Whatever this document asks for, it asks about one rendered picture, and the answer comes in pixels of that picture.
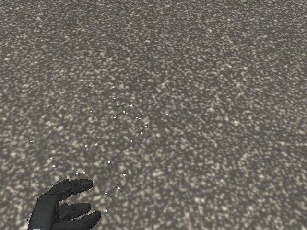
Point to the left robot hand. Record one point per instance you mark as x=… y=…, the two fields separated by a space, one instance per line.
x=48 y=215

